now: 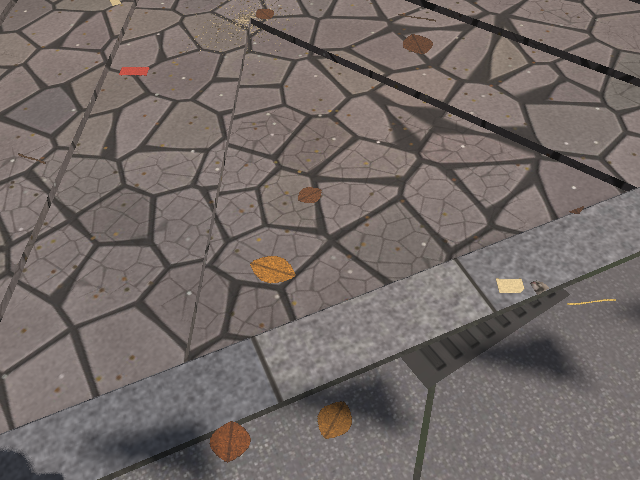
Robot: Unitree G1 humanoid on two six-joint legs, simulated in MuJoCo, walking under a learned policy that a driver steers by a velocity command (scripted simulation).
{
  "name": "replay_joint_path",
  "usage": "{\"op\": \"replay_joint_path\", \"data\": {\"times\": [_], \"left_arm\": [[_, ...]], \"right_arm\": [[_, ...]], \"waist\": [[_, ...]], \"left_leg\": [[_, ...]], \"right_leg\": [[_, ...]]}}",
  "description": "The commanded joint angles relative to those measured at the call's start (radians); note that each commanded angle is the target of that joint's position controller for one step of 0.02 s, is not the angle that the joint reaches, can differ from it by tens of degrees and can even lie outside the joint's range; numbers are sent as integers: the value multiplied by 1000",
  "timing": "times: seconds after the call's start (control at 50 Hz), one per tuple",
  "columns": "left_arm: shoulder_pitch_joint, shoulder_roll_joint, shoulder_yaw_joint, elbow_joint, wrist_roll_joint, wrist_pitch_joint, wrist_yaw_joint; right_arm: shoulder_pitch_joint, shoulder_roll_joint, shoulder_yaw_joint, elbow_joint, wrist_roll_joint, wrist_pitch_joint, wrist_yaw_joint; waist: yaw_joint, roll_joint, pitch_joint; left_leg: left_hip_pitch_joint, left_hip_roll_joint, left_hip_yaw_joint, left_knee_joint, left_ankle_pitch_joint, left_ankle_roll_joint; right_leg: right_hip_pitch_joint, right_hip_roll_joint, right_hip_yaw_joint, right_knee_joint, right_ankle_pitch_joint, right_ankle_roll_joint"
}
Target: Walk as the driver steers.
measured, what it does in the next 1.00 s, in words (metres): walks ahead, turning right: left foot, then right foot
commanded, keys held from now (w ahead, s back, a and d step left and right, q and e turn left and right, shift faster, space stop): w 0.34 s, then no key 0.08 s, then e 0.58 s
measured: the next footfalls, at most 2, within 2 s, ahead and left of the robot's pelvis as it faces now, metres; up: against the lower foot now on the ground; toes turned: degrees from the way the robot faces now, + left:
left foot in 0.44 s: +0.43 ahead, +0.13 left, +0.00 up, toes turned +1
right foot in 0.92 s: +0.38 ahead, -0.11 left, +0.00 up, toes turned -17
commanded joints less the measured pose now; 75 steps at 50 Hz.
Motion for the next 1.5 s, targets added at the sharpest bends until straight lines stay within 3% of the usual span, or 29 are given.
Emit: {"op": "replay_joint_path", "data": {"times": [0.02, 0.06, 0.12, 0.24, 0.34, 0.42, 0.44, 0.46, 0.48, 0.5, 0.52, 0.58, 0.64, 0.76, 0.9, 0.92, 0.94, 0.96, 0.98, 1.02, 1.04, 1.18, 1.3, 1.36, 1.38, 1.4, 1.42, 1.46, 1.5], "left_arm": [[171, 123, 34, -2, -2, 15, 8], [127, 96, 23, -6, 14, 12, 9], [140, 116, 27, 16, 3, 2, 13], [216, 152, 33, 64, -11, 18, 30], [308, 162, 33, 116, -16, 42, 36], [264, 183, 37, 120, -11, 71, 52], [262, 168, 29, 113, -11, 71, 54], [272, 108, 6, 76, 18, 61, 53], [465, 13, -26, 117, 11, 52, 40], [433, 145, 9, 146, -17, 54, 39], [307, 167, 22, 101, -41, 62, 43], [273, 116, 29, 93, -21, 122, 71], [306, 84, 36, 80, -13, 163, 87], [154, 85, 41, -3, -5, 175, 67], [138, 98, 57, -47, -5, 179, 34], [170, 128, 69, -39, 2, 176, 40], [199, 233, 98, -47, 4, 171, 58], [193, 314, 108, -72, 21, 161, 61], [215, 258, 94, -71, 33, 136, 50], [124, 220, 85, -80, 9, 109, 53], [81, 187, 73, -88, -10, 112, 60], [83, 185, 69, -106, -4, 128, 86], [59, 172, 57, -90, 8, 139, 70], [21, 142, 39, -80, -4, 145, 67], [46, 124, 33, -70, -2, 142, 68], [80, 73, 15, -63, 19, 136, 67], [116, 58, 15, -68, 15, 130, 62], [7, 145, 36, -73, 6, 117, 60], [-36, 165, 52, -80, -5, 109, 60]], "right_arm": [[-101, -131, -24, -119, -1, -35, 2], [-88, -103, -27, -114, -11, -30, 4], [-81, -63, -19, -109, -14, -19, 1], [-271, -20, -2, -153, -17, -35, 11], [-410, -19, 1, -198, -3, -46, 40], [-276, -67, -23, -167, -29, -60, 53], [-157, -109, -40, -133, -42, -64, 46], [-14, -192, -55, -115, -70, -64, 32], [7, -192, -49, -108, -59, -48, 33], [21, -134, -42, -114, -39, -29, 32], [-63, -108, -30, -120, -32, -21, 25], [-238, -54, -12, -104, -46, -21, 22], [-307, -76, -23, -95, -58, -28, 17], [-313, -116, -38, -56, -42, 5, -24], [-300, -153, -57, -15, 7, 50, -19], [-249, -125, -52, 9, 6, 54, -17], [-231, -74, -40, 5, -23, 55, -13], [-311, -58, -33, -61, -47, 52, -19], [-374, -96, -44, -65, -42, 52, -22], [-340, -93, -52, -40, -15, 57, -31], [-333, -113, -58, -34, -24, 59, -39], [-332, -69, -44, -31, -14, 52, -31], [-318, -83, -40, -22, -8, 49, -12], [-255, -62, -33, 1, -15, 34, 2], [-239, -77, -33, 6, -28, 31, 5], [-202, -123, -35, 4, -50, 28, 3], [-235, -144, -33, 18, -54, 29, 4], [-243, -146, -38, 9, -34, 23, 1], [-170, -185, -48, 32, -22, 14, -13]], "waist": [[101, -77, -55], [52, -100, -20], [35, -109, -16], [93, -84, 18], [136, -82, 58], [32, -117, -42], [-25, -96, -130], [-58, 42, -299], [-8, 253, -477], [-58, 124, -504], [-46, 104, -338], [60, 83, -128], [98, 113, -94], [56, 89, -82], [69, 75, -72], [72, 28, -73], [52, -200, -72], [63, -382, -59], [112, -228, -121], [57, -130, -115], [44, -124, -108], [46, -143, -140], [70, -176, -99], [22, -155, -87], [24, -125, -88], [40, 14, -133], [101, 175, -100], [19, 185, -11], [-18, 180, 64]], "left_leg": [[-522, 115, 15, 221, 112, -2], [-433, 165, 26, 135, 196, -11], [-422, 181, 55, 52, 248, -35], [-415, 164, 99, -302, 552, -54], [-419, 127, 115, -453, 564, -32], [-179, 47, 155, -554, 530, 33], [39, 69, 146, -580, 707, 65], [402, 292, -57, -465, 1148, 148], [682, 552, -361, -448, 1325, 327], [609, 503, -347, -487, 1148, 294], [478, 454, -220, -531, 1058, 252], [52, 350, -20, -680, 860, 197], [-80, 351, 73, -753, 771, 219], [-33, 370, 158, -792, 481, 202], [72, 392, 203, -623, 454, 114], [36, 345, 239, -528, 386, 51], [-121, 233, 340, -263, 206, -44], [-403, 68, 292, -19, -173, -120], [-427, 71, 130, 142, -194, -111], [-444, 99, 76, 165, -32, -87], [-444, 106, 66, 141, 21, -89], [-319, 66, 62, -109, 146, -122], [-141, 70, 87, -293, 124, -107], [6, 62, 114, -573, 304, -69], [90, 97, 81, -642, 429, -45], [188, 245, -68, -679, 516, 3], [120, 341, -181, -695, 390, 118], [52, 342, -272, -816, -124, 162], [110, 380, -342, -862, -155, 184]], "right_leg": [[467, -321, 490, -292, -192, -177], [332, -263, 384, -342, -45, -168], [284, -243, 283, -387, 111, -189], [308, -192, 128, -403, 259, -148], [425, -248, 140, -359, 261, -142], [482, -220, 113, -111, 680, -73], [408, -166, 92, 44, 682, -34], [158, -93, 77, 349, 316, 16], [-124, 42, 108, 683, -544, 74], [-147, 2, 211, 758, -545, 74], [-219, -35, 172, 755, -492, 80], [-73, -109, 118, 627, -335, 118], [-18, -97, 78, 585, -258, 136], [-17, -134, 52, 359, -101, 110], [122, -75, -46, 15, -77, 33], [201, -62, -11, -81, 38, -1], [312, -225, 239, -172, 370, -73], [376, -420, 546, -200, 538, -283], [369, -402, 519, -206, 518, -321], [362, -302, 370, -185, 433, -218], [354, -286, 349, -183, 422, -188], [359, -235, 338, -172, 378, -181], [255, -230, 387, -163, 275, -182], [216, -189, 387, -117, 230, -134], [174, -156, 373, -103, 143, -88], [105, -70, 289, 15, -80, -24], [49, 34, 159, 41, -295, 26], [10, 13, 83, 169, -286, 61], [-161, -20, 94, 347, -334, 71]]}}
Over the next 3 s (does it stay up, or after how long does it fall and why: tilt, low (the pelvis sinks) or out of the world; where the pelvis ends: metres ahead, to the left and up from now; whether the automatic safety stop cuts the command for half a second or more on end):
stays up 1.02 -0.25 0.00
